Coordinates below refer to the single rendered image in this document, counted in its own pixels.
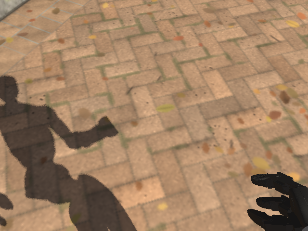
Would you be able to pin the right robot hand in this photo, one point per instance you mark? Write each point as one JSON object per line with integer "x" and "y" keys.
{"x": 293, "y": 209}

